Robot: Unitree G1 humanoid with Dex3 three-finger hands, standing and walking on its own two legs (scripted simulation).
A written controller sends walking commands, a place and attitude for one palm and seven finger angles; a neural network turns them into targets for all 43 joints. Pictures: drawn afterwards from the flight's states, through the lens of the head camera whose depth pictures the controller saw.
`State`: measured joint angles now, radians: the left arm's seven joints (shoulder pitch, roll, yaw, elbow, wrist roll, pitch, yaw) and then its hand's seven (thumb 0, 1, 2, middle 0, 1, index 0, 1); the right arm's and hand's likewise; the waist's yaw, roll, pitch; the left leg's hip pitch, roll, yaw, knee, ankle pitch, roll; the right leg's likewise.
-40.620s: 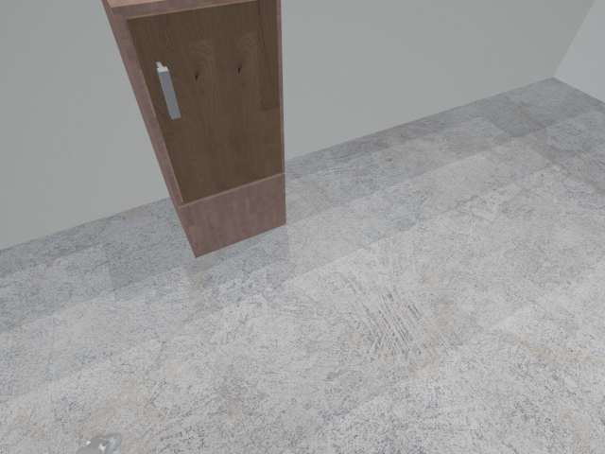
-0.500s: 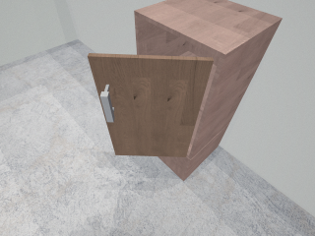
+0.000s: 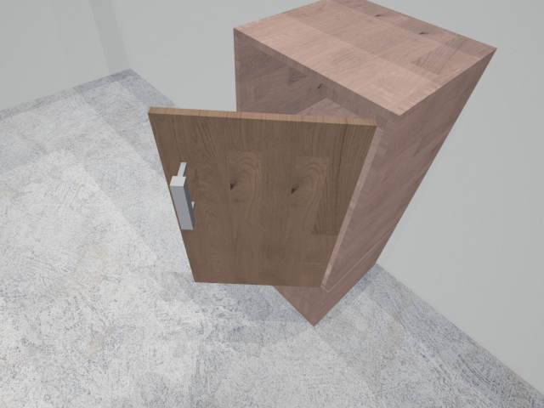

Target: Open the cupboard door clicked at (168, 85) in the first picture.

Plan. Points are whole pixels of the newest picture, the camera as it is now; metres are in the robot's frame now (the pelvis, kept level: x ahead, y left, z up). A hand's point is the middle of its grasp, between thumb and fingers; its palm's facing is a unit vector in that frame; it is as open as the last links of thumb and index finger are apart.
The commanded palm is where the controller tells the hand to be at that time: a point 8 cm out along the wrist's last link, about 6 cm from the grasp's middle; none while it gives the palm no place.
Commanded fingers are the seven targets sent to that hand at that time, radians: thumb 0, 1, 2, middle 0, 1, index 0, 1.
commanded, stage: shuffle to correct the standing spot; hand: left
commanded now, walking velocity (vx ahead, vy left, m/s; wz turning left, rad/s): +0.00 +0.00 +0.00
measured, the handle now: (185, 196) +0.48 +0.21 -0.02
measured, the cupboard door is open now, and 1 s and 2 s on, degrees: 45 45 45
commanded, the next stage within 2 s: come to a stop and stand still in 0.26 s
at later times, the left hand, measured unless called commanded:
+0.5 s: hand out of the picture +0.00 +0.16 -0.17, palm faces -0.01 -0.96 -0.29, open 7.4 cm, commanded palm none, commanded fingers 0.00 0.90 0.90 -0.20 -0.30 -0.20 -0.30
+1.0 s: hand out of the picture -0.11 +0.17 -0.18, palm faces +0.08 -0.98 -0.18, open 7.4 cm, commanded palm none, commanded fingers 0.00 0.90 0.90 -0.20 -0.30 -0.20 -0.30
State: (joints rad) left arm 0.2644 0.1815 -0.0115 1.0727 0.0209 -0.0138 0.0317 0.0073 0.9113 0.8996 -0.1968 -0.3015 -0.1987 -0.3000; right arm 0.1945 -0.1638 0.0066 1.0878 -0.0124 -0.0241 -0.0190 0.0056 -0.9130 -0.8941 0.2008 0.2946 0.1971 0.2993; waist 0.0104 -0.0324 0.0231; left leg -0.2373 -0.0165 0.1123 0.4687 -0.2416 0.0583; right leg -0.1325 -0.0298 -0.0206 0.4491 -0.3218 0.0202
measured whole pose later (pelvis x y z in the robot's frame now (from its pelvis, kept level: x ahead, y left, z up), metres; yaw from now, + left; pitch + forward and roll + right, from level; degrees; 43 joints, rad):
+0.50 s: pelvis -0.05 -0.04 -0.01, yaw -2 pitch +1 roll +2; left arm 0.24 0.19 0.03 0.95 0.03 0.02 0.03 0.01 0.91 0.90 -0.20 -0.30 -0.20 -0.30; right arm 0.16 -0.20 -0.06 1.01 -0.02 0.06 -0.02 0.01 -0.91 -0.89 0.20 0.29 0.20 0.30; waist 0.01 0.02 0.07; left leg -0.41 0.01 0.06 0.76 -0.43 0.01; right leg -0.29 -0.01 -0.06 0.62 -0.34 -0.05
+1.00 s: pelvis -0.08 -0.01 +0.00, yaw +0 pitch -1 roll +0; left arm 0.34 0.20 0.02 1.08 0.03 0.02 0.02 0.01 0.91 0.90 -0.20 -0.30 -0.20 -0.30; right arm 0.26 -0.15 0.00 1.05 -0.02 0.01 -0.03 0.00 -0.94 -0.89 0.20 0.29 0.20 0.30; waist 0.05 -0.05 -0.01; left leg -0.17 -0.01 0.06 0.45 -0.27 0.03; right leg -0.24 -0.04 -0.08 0.47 -0.22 -0.01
